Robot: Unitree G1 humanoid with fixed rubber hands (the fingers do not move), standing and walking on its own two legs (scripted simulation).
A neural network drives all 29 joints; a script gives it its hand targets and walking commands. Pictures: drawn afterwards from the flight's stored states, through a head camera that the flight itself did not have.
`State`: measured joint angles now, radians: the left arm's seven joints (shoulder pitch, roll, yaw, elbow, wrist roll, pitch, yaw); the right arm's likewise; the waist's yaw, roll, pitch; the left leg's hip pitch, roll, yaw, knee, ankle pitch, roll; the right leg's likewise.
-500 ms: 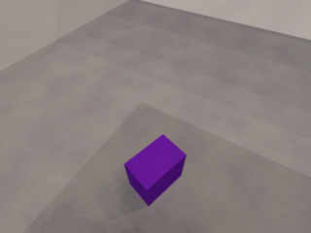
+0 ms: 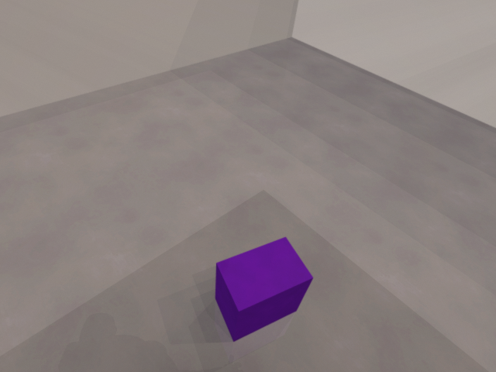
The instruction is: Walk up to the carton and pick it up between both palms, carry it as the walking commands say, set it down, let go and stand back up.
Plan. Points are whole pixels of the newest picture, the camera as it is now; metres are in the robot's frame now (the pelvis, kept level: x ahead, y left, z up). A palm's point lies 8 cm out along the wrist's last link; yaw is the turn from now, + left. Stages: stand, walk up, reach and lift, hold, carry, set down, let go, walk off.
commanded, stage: walk up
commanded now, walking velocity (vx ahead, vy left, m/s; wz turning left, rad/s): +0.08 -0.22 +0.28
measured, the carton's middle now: (259, 289) +0.59 -0.08 -0.63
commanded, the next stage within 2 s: none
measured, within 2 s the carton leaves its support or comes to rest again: neither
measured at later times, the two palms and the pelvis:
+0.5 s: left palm (165, 351) +0.21 +0.14 -0.11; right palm out of the picture +0.03 -0.40 -0.11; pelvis +0.06 -0.12 +0.00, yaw +11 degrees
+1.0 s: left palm out of the picture +0.02 -0.15 -0.11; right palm (457, 276) +0.40 -0.48 -0.11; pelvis +0.21 -0.31 +0.01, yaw +24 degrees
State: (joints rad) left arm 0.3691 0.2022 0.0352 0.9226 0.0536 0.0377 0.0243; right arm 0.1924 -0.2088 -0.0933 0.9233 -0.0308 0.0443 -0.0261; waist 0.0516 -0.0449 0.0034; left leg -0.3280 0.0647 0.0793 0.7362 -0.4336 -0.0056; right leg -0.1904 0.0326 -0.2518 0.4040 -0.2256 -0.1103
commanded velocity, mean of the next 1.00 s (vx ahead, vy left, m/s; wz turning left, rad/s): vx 0.15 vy -0.20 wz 0.39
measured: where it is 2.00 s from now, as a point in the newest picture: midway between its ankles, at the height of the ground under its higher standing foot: outside the picture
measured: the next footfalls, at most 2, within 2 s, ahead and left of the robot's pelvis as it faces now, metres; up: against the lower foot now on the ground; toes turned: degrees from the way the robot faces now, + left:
left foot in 0.04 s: +0.04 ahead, +0.11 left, +0.00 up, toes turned +7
right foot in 0.54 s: +0.16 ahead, -0.25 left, +0.00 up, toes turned +10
